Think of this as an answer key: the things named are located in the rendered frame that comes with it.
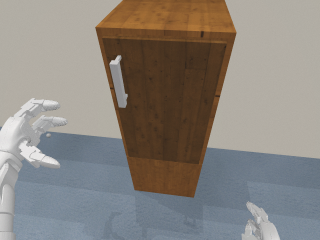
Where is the left robot forearm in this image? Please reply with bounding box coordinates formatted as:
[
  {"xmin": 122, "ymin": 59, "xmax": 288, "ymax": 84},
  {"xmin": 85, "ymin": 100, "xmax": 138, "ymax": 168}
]
[{"xmin": 0, "ymin": 150, "xmax": 23, "ymax": 240}]

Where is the cupboard door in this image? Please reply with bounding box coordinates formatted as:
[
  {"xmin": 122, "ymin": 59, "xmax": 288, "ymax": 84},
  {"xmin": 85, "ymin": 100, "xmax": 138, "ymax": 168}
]
[{"xmin": 102, "ymin": 35, "xmax": 227, "ymax": 165}]

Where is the left robot hand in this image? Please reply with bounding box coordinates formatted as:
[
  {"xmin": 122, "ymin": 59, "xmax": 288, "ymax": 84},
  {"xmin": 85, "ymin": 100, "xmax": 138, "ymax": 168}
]
[{"xmin": 0, "ymin": 98, "xmax": 68, "ymax": 169}]

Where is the right robot hand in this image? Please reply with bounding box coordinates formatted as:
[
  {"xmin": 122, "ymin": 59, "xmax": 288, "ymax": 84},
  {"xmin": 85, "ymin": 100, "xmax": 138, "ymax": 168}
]
[{"xmin": 241, "ymin": 201, "xmax": 280, "ymax": 240}]

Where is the handle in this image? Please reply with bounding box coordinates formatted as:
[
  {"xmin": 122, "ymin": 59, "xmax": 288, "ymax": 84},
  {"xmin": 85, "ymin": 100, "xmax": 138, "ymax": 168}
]
[{"xmin": 109, "ymin": 55, "xmax": 128, "ymax": 108}]

